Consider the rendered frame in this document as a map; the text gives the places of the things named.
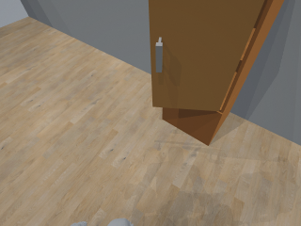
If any cupboard door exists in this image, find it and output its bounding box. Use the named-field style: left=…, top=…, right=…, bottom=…
left=149, top=0, right=264, bottom=112

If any handle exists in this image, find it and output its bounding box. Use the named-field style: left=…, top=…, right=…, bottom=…
left=155, top=37, right=163, bottom=73

